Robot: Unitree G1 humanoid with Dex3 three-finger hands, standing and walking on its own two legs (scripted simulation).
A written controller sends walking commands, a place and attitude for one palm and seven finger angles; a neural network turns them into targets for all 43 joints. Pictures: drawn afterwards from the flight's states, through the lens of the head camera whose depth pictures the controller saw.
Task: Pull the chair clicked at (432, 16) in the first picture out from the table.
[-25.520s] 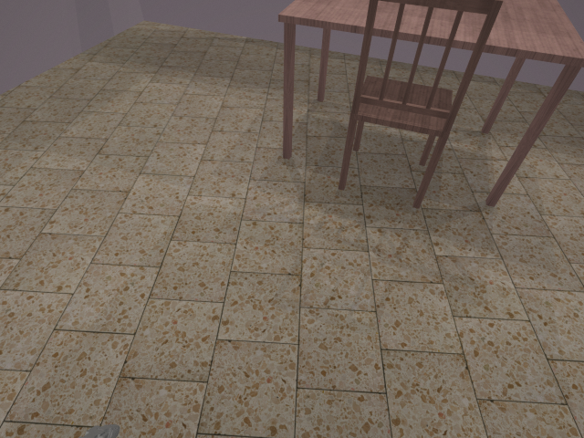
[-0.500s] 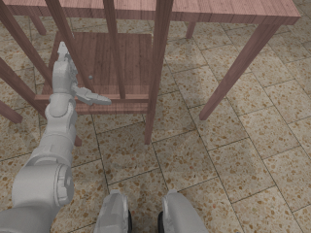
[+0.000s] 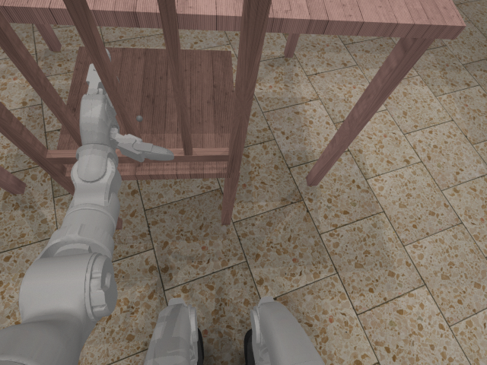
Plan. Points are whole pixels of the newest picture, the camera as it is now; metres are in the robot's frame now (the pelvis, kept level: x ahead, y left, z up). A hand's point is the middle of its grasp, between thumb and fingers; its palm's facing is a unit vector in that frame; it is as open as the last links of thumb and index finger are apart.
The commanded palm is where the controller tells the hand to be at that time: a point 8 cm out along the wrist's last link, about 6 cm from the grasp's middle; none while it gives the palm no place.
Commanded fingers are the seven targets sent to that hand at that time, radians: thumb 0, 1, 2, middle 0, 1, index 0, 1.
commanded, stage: hook a spindle and tug to test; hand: left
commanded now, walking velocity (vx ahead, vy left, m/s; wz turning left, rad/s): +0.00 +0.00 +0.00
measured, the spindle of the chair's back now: (115, 93) +0.53 +0.16 +0.07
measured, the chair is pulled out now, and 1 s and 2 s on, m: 0.00 0.00 0.06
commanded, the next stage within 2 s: step backward, pulling the chair out in 1.56 s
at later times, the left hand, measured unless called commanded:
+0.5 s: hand (139, 121) +0.50 +0.13 +0.04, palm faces -0.01 -1.00 -0.02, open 14.3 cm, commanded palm +0.47 +0.17 +0.03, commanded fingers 0.00 -0.05 0.49 -0.46 -1.34 -0.46 -1.34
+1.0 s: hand (138, 118) +0.50 +0.13 +0.04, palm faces +0.03 -1.00 -0.04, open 5.1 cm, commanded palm +0.47 +0.16 +0.03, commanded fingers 0.00 0.90 0.90 -0.50 -1.45 -0.50 -1.45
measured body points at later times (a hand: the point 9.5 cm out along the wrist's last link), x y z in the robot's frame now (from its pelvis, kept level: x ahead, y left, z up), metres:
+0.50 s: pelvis +0.00 +0.00 +0.00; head +0.15 +0.02 +0.43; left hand +0.49 +0.18 +0.04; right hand +0.03 -0.26 -0.12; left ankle +0.04 +0.10 -0.61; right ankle +0.01 -0.10 -0.61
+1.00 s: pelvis +0.00 +0.00 +0.00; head +0.16 +0.02 +0.43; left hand +0.49 +0.18 +0.04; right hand +0.03 -0.26 -0.12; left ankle +0.04 +0.10 -0.61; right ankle +0.01 -0.10 -0.61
